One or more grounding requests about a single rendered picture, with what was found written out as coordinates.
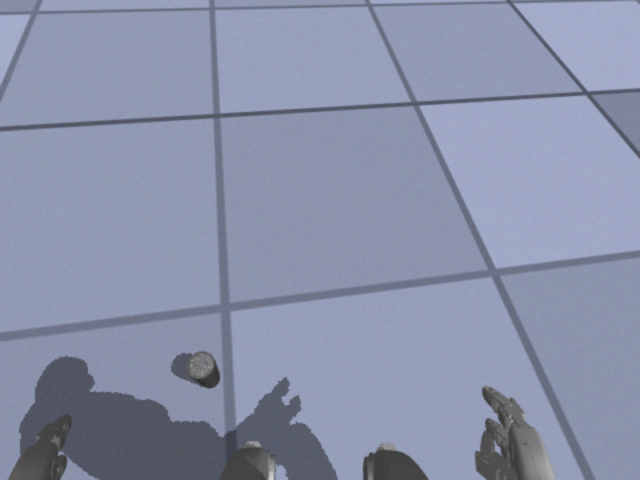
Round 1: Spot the cup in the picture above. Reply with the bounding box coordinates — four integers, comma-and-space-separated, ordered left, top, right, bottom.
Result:
186, 351, 220, 388

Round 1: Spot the right robot hand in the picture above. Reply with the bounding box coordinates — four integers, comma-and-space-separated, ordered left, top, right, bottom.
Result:
475, 386, 556, 480

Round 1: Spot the left robot hand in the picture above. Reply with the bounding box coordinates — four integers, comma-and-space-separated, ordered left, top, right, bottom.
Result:
8, 415, 72, 480

